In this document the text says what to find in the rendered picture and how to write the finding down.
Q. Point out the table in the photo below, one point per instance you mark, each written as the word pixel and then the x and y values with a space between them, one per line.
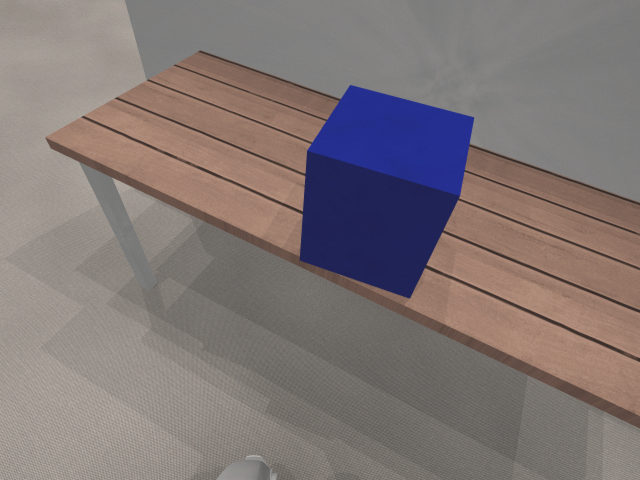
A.
pixel 536 270

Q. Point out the left robot thigh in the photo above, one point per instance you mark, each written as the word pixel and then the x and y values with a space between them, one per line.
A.
pixel 248 470

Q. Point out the carton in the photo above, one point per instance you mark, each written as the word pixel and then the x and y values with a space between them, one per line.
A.
pixel 383 176

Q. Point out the robot left shin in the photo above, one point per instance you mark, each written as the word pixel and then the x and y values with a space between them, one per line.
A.
pixel 255 457

